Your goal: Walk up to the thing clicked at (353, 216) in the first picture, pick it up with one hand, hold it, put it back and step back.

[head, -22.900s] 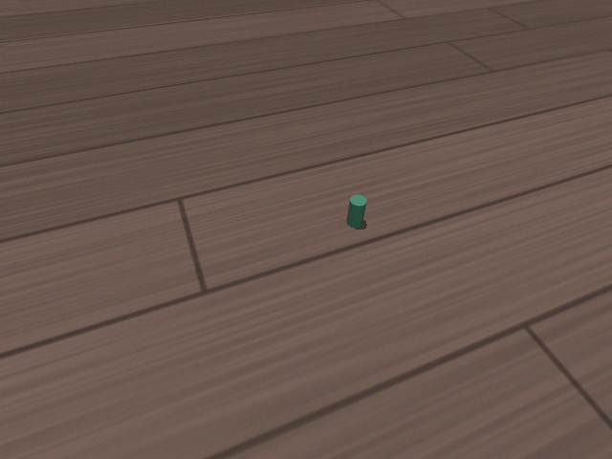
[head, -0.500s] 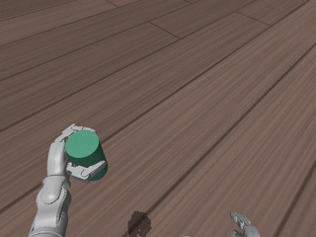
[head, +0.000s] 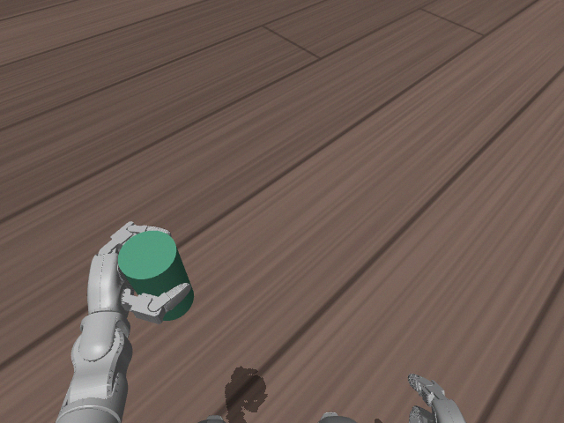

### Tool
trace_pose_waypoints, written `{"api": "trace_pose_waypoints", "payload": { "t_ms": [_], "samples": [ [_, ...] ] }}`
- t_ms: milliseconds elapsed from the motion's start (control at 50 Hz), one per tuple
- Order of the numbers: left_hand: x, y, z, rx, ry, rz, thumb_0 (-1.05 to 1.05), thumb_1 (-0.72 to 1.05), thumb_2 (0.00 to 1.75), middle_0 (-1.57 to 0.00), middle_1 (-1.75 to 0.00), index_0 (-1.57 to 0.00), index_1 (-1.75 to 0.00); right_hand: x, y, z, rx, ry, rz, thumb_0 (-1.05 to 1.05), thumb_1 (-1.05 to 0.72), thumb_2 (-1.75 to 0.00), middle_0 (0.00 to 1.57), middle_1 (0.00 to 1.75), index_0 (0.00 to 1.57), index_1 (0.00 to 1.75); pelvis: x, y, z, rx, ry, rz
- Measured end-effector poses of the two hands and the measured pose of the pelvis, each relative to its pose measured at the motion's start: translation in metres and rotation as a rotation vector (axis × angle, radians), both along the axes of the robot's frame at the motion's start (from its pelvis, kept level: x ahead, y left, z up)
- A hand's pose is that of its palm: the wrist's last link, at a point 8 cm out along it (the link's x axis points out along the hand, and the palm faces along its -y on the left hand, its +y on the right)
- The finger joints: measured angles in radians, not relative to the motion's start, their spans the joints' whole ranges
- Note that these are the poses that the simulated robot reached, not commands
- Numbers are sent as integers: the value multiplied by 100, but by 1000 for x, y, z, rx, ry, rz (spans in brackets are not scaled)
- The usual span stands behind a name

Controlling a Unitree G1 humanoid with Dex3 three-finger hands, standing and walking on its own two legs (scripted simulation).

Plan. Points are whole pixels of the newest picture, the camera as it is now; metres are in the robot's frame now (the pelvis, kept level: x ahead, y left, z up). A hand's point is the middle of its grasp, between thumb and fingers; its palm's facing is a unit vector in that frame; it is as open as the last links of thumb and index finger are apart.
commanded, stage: crouch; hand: left
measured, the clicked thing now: (160, 278) +0.33 +0.17 +0.00
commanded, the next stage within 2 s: lower in 1.60 s
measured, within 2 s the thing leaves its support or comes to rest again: neither
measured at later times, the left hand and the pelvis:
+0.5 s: hand (178, 323) +0.34 +0.19 -0.23, palm faces +0.14 -0.99 -0.04, open 10.1 cm; pelvis -0.04 +0.00 -0.19, yaw -2 degrees
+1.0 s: hand (185, 351) +0.34 +0.21 -0.42, palm faces +0.15 -0.99 -0.04, open 10.2 cm; pelvis -0.08 +0.01 -0.35, yaw -4 degrees
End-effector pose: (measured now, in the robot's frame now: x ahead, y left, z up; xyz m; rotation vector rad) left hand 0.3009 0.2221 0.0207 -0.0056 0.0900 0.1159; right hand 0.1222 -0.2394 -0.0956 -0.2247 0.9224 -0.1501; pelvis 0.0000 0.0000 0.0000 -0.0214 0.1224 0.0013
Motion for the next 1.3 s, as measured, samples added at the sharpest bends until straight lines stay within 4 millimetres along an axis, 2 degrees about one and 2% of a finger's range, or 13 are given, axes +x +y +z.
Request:
{"api": "trace_pose_waypoints", "payload": {
  "t_ms": [100, 200, 360, 520, 660, 860, 960, 1080, 1300],
  "samples": [
    [-1, 4, -34, 3, 29, 6, -4, -41, 109, -66, -105, -71, -108, -8, -5, -15, -11, 41, 13, 1, -90, -90, 20, 30, 20, 30, -8, -1, -14, 0, 58, 1],
    [-1, 7, -82, 5, 29, 1, -4, -41, 109, -66, -105, -70, -108, -19, -14, -46, -31, 88, 29, 1, -90, -90, 20, 30, 20, 30, -15, -2, -44, -3, 159, 0],
    [10, 9, -173, 27, -27, -10, -4, -41, 109, -66, -105, -71, -108, -32, -27, -130, -69, 157, 47, 1, -90, -90, 20, 30, 20, 30, -26, -4, -126, -15, 329, -8],
    [13, 17, -251, 42, -14, 32, -4, -41, 109, -66, -105, -71, -108, -41, -20, -211, -41, 221, 61, 1, -91, -90, 20, 30, 20, 30, -42, -4, -192, -18, 417, -20],
    [12, 25, -312, 44, -1, 42, -4, -41, 109, -66, -105, -71, -108, -55, -15, -265, -34, 260, 87, 1, -92, -90, 20, 30, 20, 30, -57, -2, -241, -21, 453, -26],
    [16, 32, -405, 37, -7, 21, -4, -42, 110, -67, -104, -72, -107, -84, -24, -331, -97, 326, 102, 1, -92, -90, 20, 30, 20, 30, -74, 3, -319, -42, 449, -39],
    [13, 35, -434, 40, 9, 24, -4, -42, 110, -67, -104, -72, -107, -98, -23, -356, -100, 362, 94, 1, -92, -91, 20, 30, 20, 30, -79, 5, -345, -48, 433, -40],
    [16, 36, -453, 49, 7, 35, -4, -42, 110, -66, -105, -71, -108, -110, -20, -379, -92, 379, 96, 1, -92, -90, 20, 30, 20, 30, -83, 6, -366, -52, 407, -42],
    [29, 38, -498, 22, 5, 32, -4, -42, 110, -66, -105, -71, -108, -120, -26, -399, -133, 427, 135, 1, -91, -90, 20, 30, 21, 30, -85, 7, -398, -73, 370, -69]
  ]
}}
